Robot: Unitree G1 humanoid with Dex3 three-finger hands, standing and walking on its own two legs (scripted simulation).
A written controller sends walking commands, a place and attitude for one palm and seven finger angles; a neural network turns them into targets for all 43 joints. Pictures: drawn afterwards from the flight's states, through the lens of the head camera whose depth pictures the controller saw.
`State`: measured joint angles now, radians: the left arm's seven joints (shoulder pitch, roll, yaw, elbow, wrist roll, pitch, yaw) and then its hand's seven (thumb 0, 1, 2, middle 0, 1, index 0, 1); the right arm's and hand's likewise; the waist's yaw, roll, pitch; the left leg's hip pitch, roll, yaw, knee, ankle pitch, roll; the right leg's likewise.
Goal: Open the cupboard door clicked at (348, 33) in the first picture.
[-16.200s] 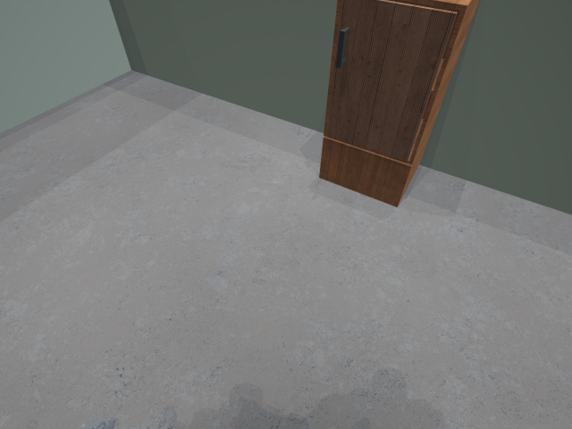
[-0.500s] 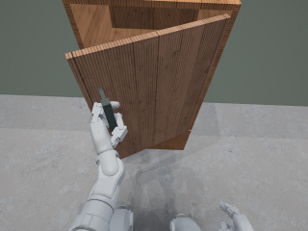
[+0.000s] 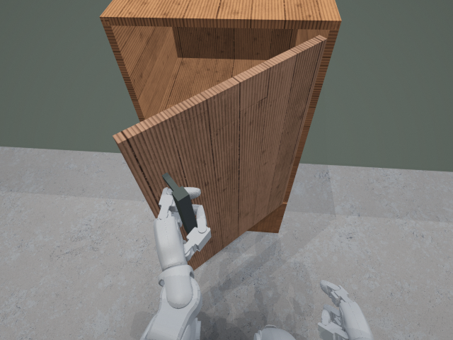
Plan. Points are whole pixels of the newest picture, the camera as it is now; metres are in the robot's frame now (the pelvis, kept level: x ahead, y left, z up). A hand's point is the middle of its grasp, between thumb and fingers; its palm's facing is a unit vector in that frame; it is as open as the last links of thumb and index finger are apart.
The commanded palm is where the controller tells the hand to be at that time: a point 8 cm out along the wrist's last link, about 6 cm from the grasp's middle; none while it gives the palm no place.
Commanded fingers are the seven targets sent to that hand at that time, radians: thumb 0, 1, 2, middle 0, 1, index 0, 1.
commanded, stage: open thumb and fingers to let go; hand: left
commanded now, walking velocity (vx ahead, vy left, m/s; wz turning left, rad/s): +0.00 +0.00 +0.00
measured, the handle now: (180, 206) +0.34 +0.09 +0.04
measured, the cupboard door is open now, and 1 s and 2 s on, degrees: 43 44 44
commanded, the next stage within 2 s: slide the hand sideways off the handle in 0.72 s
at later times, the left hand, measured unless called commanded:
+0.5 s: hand (202, 225) +0.31 +0.05 +0.03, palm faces +0.28 -0.96 -0.02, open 13.4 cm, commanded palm +0.27 +0.10 +0.03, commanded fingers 0.00 -0.50 0.30 -0.22 -0.75 -0.22 -0.75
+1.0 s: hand (196, 244) +0.28 +0.06 +0.03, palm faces -0.19 -0.98 -0.05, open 15.7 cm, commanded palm +0.27 +0.10 +0.03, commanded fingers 0.00 -0.50 0.30 -0.15 -0.30 -0.15 -0.30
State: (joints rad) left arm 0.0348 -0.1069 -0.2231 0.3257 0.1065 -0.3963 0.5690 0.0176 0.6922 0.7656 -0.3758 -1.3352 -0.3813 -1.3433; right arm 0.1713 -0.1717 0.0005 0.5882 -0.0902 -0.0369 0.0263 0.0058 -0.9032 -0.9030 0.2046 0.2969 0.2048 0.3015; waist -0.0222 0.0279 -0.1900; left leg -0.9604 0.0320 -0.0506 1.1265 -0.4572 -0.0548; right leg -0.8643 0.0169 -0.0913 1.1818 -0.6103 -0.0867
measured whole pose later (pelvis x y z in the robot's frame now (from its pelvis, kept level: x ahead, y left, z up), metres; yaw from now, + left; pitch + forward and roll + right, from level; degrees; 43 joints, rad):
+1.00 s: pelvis -0.02 +0.03 -0.01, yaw -1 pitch +16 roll -1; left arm -0.02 0.05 -0.27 0.31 0.01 -0.44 0.13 -0.01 -0.49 0.30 -0.29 -0.43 -0.23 -0.45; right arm 0.20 -0.20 0.00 0.52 -0.03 0.00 0.03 0.01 -0.90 -0.90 0.21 0.30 0.21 0.30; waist -0.02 0.05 -0.16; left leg -1.02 0.02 -0.04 1.20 -0.46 -0.02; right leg -0.91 0.00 -0.08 1.22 -0.60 -0.05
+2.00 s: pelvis -0.01 +0.03 -0.02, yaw -2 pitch +17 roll -2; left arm 0.46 0.16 -0.06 -0.09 -0.14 -0.45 -0.08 -0.01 -0.50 0.30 -0.16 -0.31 -0.17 -0.31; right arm 0.23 -0.22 -0.01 0.42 -0.01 0.00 -0.02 0.01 -0.90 -0.90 0.21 0.30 0.21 0.30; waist 0.00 0.04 -0.18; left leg -1.06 0.04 -0.05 1.28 -0.52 -0.03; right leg -0.94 0.02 -0.08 1.28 -0.64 -0.04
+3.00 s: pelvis +0.03 +0.06 +0.07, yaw -2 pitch +2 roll -1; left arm 0.57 0.31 0.14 -0.42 -0.05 0.01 0.14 0.00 0.05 0.53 -0.18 -0.30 -0.18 -0.30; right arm 0.27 -0.21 0.08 0.48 0.02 -0.05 -0.12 0.01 -0.90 -0.90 0.21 0.30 0.21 0.30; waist 0.04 0.06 -0.09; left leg -0.40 0.01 0.01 0.71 -0.34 0.02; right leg -0.28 0.00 -0.03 0.67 -0.41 0.01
